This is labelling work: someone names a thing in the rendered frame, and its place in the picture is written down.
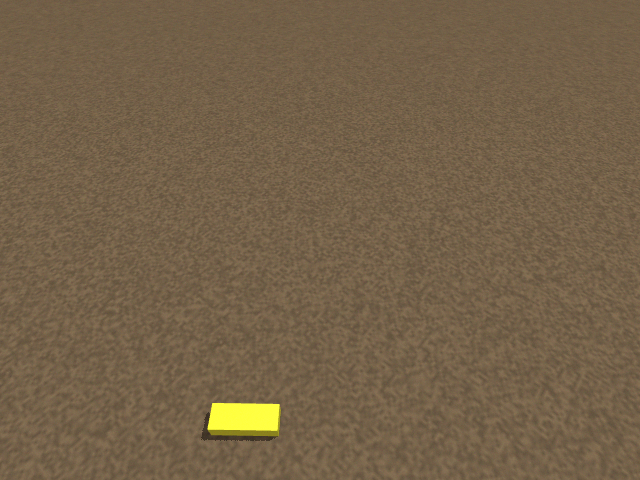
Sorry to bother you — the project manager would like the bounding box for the carton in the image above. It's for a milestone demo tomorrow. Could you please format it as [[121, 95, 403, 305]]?
[[207, 403, 281, 436]]

